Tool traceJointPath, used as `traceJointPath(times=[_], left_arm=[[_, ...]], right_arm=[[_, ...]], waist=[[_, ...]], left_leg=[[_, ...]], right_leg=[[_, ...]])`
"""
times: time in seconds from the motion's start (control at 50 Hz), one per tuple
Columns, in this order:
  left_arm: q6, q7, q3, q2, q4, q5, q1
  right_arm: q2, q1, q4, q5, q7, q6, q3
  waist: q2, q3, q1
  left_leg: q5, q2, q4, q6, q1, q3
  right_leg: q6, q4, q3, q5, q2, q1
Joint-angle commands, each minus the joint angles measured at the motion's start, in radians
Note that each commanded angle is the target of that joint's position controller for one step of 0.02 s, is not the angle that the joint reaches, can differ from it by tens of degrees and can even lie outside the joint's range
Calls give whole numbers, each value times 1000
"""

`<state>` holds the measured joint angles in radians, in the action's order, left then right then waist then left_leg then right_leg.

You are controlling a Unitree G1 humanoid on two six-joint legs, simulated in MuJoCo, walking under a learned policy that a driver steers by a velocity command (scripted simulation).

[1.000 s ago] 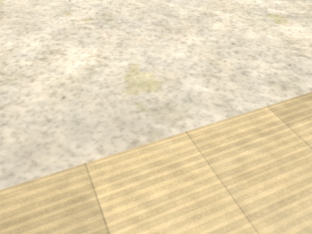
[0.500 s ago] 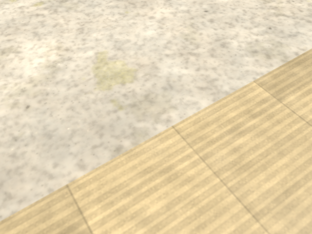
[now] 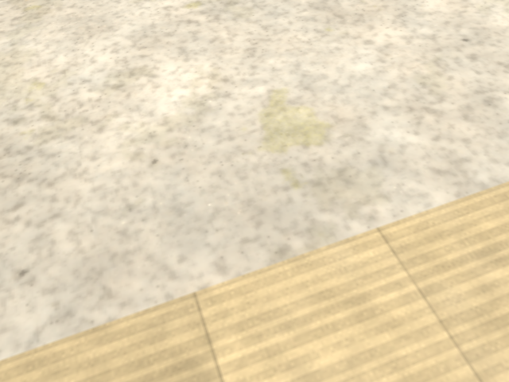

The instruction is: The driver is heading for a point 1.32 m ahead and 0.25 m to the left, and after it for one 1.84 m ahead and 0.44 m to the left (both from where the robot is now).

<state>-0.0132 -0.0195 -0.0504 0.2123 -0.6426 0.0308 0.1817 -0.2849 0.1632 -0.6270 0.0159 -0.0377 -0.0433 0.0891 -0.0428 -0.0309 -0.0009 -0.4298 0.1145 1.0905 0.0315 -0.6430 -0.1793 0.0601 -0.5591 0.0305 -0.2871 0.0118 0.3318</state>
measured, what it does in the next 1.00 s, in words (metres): steps on the spot, turning left: left foot, then right foot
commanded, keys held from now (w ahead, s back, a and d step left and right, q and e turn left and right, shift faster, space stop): q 0.46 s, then no key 0.40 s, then w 0.14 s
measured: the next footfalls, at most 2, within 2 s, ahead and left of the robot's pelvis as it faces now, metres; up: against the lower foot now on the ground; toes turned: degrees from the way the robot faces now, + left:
left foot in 0.40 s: -0.02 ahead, +0.18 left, +0.00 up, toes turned +19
right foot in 0.80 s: +0.07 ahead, -0.04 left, +0.00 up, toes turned +21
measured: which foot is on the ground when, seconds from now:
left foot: up 0.00-0.38, down 0.40-1.00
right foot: down 0.00-0.40, up 0.42-0.78, down 0.80-1.00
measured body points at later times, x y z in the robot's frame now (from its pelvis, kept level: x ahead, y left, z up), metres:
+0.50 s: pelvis -0.03 +0.06 +0.00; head +0.00 +0.09 +0.44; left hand +0.01 +0.38 -0.12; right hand +0.23 -0.13 -0.07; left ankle -0.06 +0.17 -0.73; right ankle -0.01 -0.08 -0.67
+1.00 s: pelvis -0.01 +0.06 +0.00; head -0.02 +0.05 +0.45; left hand +0.03 +0.34 -0.10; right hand +0.21 -0.11 -0.11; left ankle -0.06 +0.16 -0.72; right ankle +0.03 -0.05 -0.73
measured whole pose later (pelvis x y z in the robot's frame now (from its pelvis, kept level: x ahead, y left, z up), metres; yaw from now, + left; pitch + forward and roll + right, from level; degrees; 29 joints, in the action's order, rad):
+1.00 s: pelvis -0.01 +0.06 +0.00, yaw +23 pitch +0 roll +0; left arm -0.01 -0.02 -0.02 0.20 -0.66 0.00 0.24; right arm -0.22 0.26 -0.66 0.00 0.00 0.01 0.03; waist -0.02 -0.05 0.00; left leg -0.43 0.02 0.71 -0.01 -0.32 0.00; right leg 0.02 -0.59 0.02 -0.33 -0.02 0.27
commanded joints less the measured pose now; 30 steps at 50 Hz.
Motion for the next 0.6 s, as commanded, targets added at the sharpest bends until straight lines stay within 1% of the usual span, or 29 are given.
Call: traceJointPath(times=[0.02, 0.04, 0.06, 0.08, 0.1, 0.12, 0.14, 0.16, 0.18, 0.2, 0.24, 0.26, 0.28, 0.3, 0.34, 0.36, 0.38, 0.4, 0.42, 0.44, 0.46, 0.48, 0.5, 0.52, 0.54, 0.56, 0.58, 0.6], left_arm=[[-28, -11, -17, 98, 114, -27, -153], [-23, -13, -12, 92, 102, -23, -137], [-19, -19, -10, 96, 94, -15, -110], [-15, -25, -11, 100, 86, -9, -81], [-7, -34, -14, 101, 80, -11, -44], [-1, -39, -21, 123, 68, -8, -3], [3, -42, -26, 135, 68, -8, 4], [8, -44, -32, 152, 64, -10, 14], [10, -42, -40, 171, 66, -10, 8], [13, -42, -44, 184, 67, -11, 2], [19, -32, -52, 204, 67, -13, -16], [23, -27, -55, 210, 62, -23, -21], [25, -20, -58, 218, 56, -28, -19], [26, -15, -62, 227, 47, -31, -15], [27, -6, -65, 235, 31, -51, -10], [27, -3, -66, 234, 25, -67, -24], [28, -4, -61, 213, 9, -78, -18], [25, 1, -54, 173, -13, -75, 35], [23, 6, -33, 104, 22, -20, 47], [18, -4, -38, 125, 66, -1, -28], [18, -14, -51, 178, 76, -21, -125], [16, -19, -51, 170, 70, -38, -128], [15, -26, -51, 158, 46, -36, -98], [15, -33, -56, 167, 35, -24, -63], [13, -28, -53, 158, 34, -14, -44], [13, -25, -50, 149, 28, -17, -29], [14, -25, -43, 136, 26, -24, -24], [16, -26, -35, 122, 30, -28, -31]], right_arm=[[-102, 81, 23, -20, -7, -3, 34], [-94, 80, 32, -15, -7, -3, 32], [-87, 58, 44, -7, -6, -3, 26], [-77, 22, 60, 0, -6, -3, 19], [-76, -17, 77, 0, -6, 0, 14], [-68, -49, 92, 0, -10, 2, 11], [-61, -65, 107, -1, -7, 4, 2], [-53, -71, 115, -6, -2, 5, -1], [-46, -77, 122, -9, 4, 6, -8], [-42, -75, 127, -19, 8, 7, -10], [-37, -78, 139, -23, 20, 9, -16], [-32, -76, 144, -24, 29, 8, -20], [-37, -75, 147, -20, 36, 8, -20], [-47, -73, 150, -14, 42, 8, -17], [-54, -42, 146, -6, 59, 6, -8], [-52, -7, 135, -6, 66, 5, -3], [-61, 45, 115, -8, 67, 7, 7], [-114, 104, 99, -14, 62, 11, 29], [-244, 133, 119, -18, 45, 19, 61], [-267, 80, 156, -38, 41, 43, 55], [-206, 113, 144, -47, 50, 60, 43], [-177, 79, 132, -40, 44, 66, 31], [-143, 16, 136, -17, 33, 60, 19], [-129, -37, 143, 0, 29, 53, 9], [-120, -52, 146, -13, 26, 50, 2], [-109, -56, 144, -22, 24, 49, -4], [-103, -51, 140, -26, 23, 49, -7], [-102, -42, 135, -28, 20, 49, -8]], waist=[[126, -18, -60], [138, -19, -57], [144, -22, -40], [150, -21, -17], [162, -19, 12], [169, -25, 34], [178, -24, 45], [179, -33, 51], [185, -35, 60], [194, -33, 57], [208, -22, 57], [208, -18, 57], [210, -14, 57], [216, -18, 55], [225, -37, 35], [219, -42, 9], [202, -51, -14], [92, -72, -26], [-231, -84, 0], [-269, -92, -14], [-161, -110, -87], [-148, -71, -57], [-96, -72, -20], [-113, -76, 11], [-123, -101, 28], [-107, -120, 34], [-99, -126, 32], [-96, -123, 25]], left_leg=[[84, -64, 310, 38, -127, -28], [122, -61, 325, 55, -86, 11], [153, -67, 316, 71, -86, 34], [173, -82, 264, 87, -106, 49], [171, -102, 196, 105, -141, 59], [155, -119, 159, 120, -144, 69], [146, -140, 104, 130, -146, 74], [129, -157, 66, 133, -116, 93], [119, -173, 26, 131, -93, 110], [113, -185, -10, 131, -56, 128], [68, -200, -94, 109, 26, 164], [46, -200, -146, 91, 66, 183], [32, -195, -195, 74, 107, 202], [27, -187, -240, 57, 139, 218], [46, -172, -363, 16, 205, 237], [113, -159, -482, -13, 269, 252], [220, -127, -618, -47, 367, 266], [366, -136, -709, -84, 516, 190], [805, -396, -671, -181, 700, -157], [846, -543, -686, -375, 631, -335], [708, -491, -727, -377, 595, -274], [622, -436, -728, -322, 569, -191], [587, -381, -712, -271, 551, -137], [666, -351, -698, -249, 499, -79], [740, -335, -677, -247, 470, -49], [763, -323, -673, -247, 465, -27], [758, -315, -672, -247, 464, -16], [734, -312, -673, -247, 466, -18]], right_leg=[[119, 222, -208, 369, -262, -116], [126, 230, -150, 409, -235, -94], [140, 233, -119, 420, -230, -121], [150, 239, -101, 408, -235, -168], [161, 249, -98, 371, -246, -237], [170, 253, -106, 362, -266, -273], [186, 260, -113, 330, -285, -301], [191, 267, -105, 307, -299, -308], [192, 269, -94, 288, -309, -307], [197, 281, -85, 260, -328, -284], [193, 276, -51, 217, -333, -242], [187, 271, -32, 210, -335, -228], [182, 260, -20, 226, -340, -214], [179, 244, -16, 267, -350, -214], [153, 185, -8, 359, -373, -239], [123, 136, 14, 377, -367, -231], [76, 61, 51, 358, -343, -193], [6, -95, 113, 255, -295, -96], [-92, -429, 180, -276, -181, 217], [-147, -605, 56, -410, -67, 419], [-138, -677, -37, -351, -74, 418], [-124, -675, -52, -271, -84, 431], [-126, -659, -70, -203, -91, 418], [-135, -667, -61, -146, -82, 365], [-144, -686, -53, -121, -66, 314], [-148, -675, -45, -101, -56, 290], [-149, -636, -39, -88, -50, 272], [-148, -584, -38, -80, -49, 262]])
